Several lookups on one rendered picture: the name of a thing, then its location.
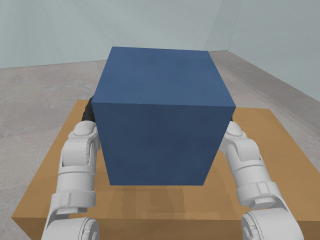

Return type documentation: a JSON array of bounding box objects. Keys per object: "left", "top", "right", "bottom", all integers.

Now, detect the pedestal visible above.
[{"left": 11, "top": 99, "right": 320, "bottom": 240}]

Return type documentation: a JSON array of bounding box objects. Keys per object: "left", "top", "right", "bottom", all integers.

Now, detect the robot left upper arm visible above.
[{"left": 42, "top": 217, "right": 100, "bottom": 240}]

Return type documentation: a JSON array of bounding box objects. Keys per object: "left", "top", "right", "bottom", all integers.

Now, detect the robot left hand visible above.
[{"left": 81, "top": 95, "right": 96, "bottom": 123}]

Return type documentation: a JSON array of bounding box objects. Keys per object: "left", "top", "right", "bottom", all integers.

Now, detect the carton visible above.
[{"left": 91, "top": 46, "right": 236, "bottom": 186}]

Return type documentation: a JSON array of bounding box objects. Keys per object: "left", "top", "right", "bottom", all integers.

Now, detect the right robot forearm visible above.
[{"left": 218, "top": 121, "right": 304, "bottom": 240}]

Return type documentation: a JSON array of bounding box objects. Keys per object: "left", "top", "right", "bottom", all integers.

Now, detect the left robot forearm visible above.
[{"left": 41, "top": 120, "right": 101, "bottom": 240}]

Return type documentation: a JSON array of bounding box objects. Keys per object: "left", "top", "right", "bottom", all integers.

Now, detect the robot right upper arm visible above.
[{"left": 241, "top": 207, "right": 303, "bottom": 240}]

